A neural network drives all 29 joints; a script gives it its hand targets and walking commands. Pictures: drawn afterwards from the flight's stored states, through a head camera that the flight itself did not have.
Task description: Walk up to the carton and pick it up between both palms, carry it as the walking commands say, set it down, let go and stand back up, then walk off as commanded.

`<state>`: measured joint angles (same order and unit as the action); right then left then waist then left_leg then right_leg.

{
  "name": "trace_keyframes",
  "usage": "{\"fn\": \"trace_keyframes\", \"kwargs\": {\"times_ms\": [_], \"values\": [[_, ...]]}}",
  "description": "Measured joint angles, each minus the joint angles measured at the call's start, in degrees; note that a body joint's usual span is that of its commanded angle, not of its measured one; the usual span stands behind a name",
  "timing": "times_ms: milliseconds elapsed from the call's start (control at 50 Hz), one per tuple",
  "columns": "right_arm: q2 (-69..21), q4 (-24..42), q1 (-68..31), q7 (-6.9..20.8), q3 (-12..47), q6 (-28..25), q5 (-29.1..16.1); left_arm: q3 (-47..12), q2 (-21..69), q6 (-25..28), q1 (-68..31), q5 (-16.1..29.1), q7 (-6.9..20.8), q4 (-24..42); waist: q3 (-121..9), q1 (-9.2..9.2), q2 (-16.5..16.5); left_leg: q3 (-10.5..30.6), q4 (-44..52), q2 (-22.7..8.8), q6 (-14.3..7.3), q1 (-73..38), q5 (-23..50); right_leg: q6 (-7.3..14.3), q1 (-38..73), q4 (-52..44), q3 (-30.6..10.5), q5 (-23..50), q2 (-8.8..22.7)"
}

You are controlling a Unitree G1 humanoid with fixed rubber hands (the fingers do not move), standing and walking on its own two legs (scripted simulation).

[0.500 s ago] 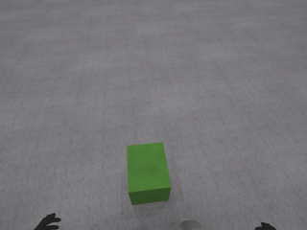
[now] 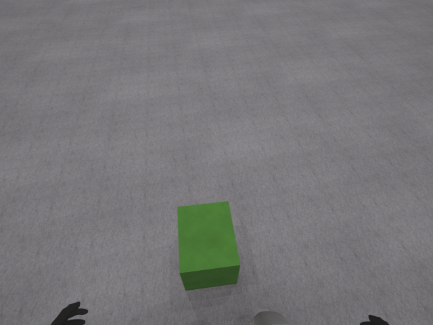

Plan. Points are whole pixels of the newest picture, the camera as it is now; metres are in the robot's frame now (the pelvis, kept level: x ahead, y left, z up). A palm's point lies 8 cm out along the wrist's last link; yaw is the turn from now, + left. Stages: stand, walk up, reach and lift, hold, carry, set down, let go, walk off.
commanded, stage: walk up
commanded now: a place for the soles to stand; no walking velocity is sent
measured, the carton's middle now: (207, 245) +0.52 +0.05 -0.62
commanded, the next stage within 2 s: reach and lift in 0.30 s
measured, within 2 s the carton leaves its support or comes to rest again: neither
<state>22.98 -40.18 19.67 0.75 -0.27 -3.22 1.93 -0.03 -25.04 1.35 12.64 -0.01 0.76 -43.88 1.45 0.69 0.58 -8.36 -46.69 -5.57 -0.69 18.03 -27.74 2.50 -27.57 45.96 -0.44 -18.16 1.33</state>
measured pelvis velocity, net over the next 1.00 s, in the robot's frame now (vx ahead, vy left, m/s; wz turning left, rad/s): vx -0.03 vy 0.00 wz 0.07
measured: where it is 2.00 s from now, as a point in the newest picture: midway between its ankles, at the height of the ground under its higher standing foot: outside the picture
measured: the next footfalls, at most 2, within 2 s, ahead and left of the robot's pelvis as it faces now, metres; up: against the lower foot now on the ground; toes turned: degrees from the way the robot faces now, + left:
none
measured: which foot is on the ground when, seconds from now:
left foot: down 0.00-1.00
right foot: down 0.00-1.00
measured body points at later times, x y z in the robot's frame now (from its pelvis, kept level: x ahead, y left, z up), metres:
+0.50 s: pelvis -0.01 +0.00 +0.00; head +0.05 +0.00 +0.44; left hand +0.14 +0.29 -0.11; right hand +0.13 -0.30 -0.10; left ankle -0.03 +0.12 -0.70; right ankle +0.07 -0.13 -0.70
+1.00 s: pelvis -0.03 +0.00 -0.02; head +0.12 +0.00 +0.40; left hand +0.24 +0.27 -0.12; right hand +0.25 -0.26 -0.12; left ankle -0.03 +0.12 -0.70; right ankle +0.07 -0.13 -0.70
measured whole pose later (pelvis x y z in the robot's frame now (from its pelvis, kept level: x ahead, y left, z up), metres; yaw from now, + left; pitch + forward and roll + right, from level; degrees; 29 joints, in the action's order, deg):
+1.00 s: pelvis -0.03 +0.00 -0.02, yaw +4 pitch +12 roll +0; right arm 21.3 -34.0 -9.3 -0.1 -2.3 8.3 -0.5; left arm 3.6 -18.0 -6.3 -15.4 -0.9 1.9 -40.3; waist 7.1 0.7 -0.9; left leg -3.0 -56.0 -4.1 1.1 41.6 -26.8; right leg -1.0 -47.3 51.4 2.5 -16.4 3.2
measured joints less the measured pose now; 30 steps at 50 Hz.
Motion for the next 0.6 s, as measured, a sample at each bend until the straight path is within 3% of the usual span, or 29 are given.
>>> {"fn": "trace_keyframes", "kwargs": {"times_ms": [300,420,520,600], "values": [[0.00,-0.01,0.00,-0.02,0.00,-0.19,0.00,0.00,0.10,-0.07,-0.02,0.00,0.00,-0.01,0.35,0.01,0.06,0.02,-0.24,0.20,0.39,0.04,-0.19,-0.12,0.01,0.26,-0.06,-0.51,0.23],[-0.58,4.95,-5.03,-0.20,-1.65,9.14,0.08,2.32,4.00,-4.38,-3.59,0.00,1.59,3.30,5.10,0.01,-0.70,1.29,-0.29,1.28,1.25,0.55,0.44,-1.30,-0.04,0.06,-0.04,0.17,0.82],[-1.10,6.18,-9.11,-0.19,-2.02,10.17,0.58,2.53,6.03,-4.66,-5.58,-0.54,1.92,3.56,7.79,0.01,-0.93,1.92,-0.35,1.45,1.25,0.84,0.56,-3.32,-0.01,0.07,0.33,0.48,1.06],[-1.17,6.19,-10.79,-0.19,-2.03,9.31,0.66,3.02,6.94,-3.78,-6.99,-0.91,1.93,3.58,8.29,0.01,-1.17,3.29,-0.48,1.45,1.46,2.50,0.73,-3.46,-0.97,0.06,1.64,0.14,1.28]]}}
